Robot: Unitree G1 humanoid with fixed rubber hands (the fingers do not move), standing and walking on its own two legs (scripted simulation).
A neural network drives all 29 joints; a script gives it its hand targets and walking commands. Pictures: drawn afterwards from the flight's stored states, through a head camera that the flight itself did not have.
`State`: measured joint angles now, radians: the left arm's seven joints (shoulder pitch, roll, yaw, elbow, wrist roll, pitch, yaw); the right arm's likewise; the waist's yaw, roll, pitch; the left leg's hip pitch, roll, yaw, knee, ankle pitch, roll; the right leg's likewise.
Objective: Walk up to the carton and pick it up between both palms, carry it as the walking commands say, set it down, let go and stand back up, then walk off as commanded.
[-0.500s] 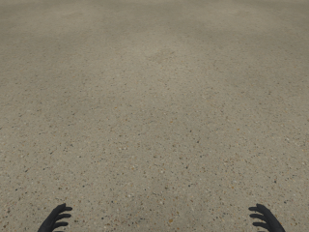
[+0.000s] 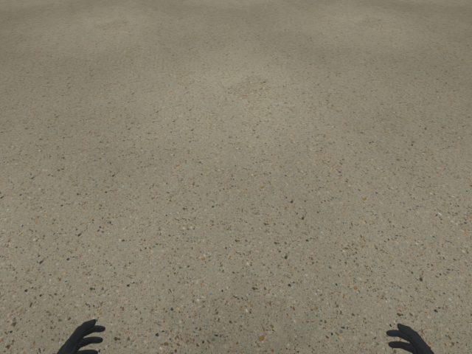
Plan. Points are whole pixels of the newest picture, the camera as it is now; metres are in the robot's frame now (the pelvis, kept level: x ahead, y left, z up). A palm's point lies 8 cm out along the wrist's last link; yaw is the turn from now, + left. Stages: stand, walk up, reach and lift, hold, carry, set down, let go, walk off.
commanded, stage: stand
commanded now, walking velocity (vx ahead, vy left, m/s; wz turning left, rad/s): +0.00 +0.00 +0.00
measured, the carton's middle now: out of the picture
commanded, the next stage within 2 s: walk up in 1.26 s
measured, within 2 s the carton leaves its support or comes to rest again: neither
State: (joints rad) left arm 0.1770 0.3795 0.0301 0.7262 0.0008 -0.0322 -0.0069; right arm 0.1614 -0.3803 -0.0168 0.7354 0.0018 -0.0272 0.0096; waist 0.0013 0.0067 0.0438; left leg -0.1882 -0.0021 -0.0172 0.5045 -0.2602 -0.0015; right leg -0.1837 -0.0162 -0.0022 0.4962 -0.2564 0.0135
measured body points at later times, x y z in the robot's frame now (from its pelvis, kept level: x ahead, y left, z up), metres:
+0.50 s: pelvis +0.00 +0.00 +0.01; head -0.01 +0.00 +0.46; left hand +0.13 +0.31 -0.09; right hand +0.13 -0.30 -0.09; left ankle +0.01 +0.12 -0.74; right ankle +0.01 -0.13 -0.74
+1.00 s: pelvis +0.00 +0.00 +0.01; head -0.01 -0.01 +0.46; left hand +0.12 +0.31 -0.09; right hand +0.12 -0.31 -0.10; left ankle +0.01 +0.12 -0.74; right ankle +0.01 -0.13 -0.74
